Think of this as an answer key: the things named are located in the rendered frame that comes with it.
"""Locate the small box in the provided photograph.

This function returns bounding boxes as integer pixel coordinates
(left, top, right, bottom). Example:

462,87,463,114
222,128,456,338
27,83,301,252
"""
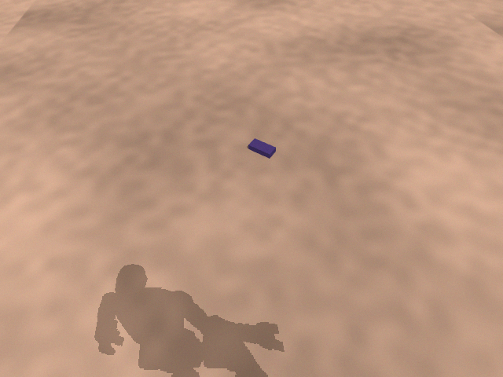
248,139,276,158

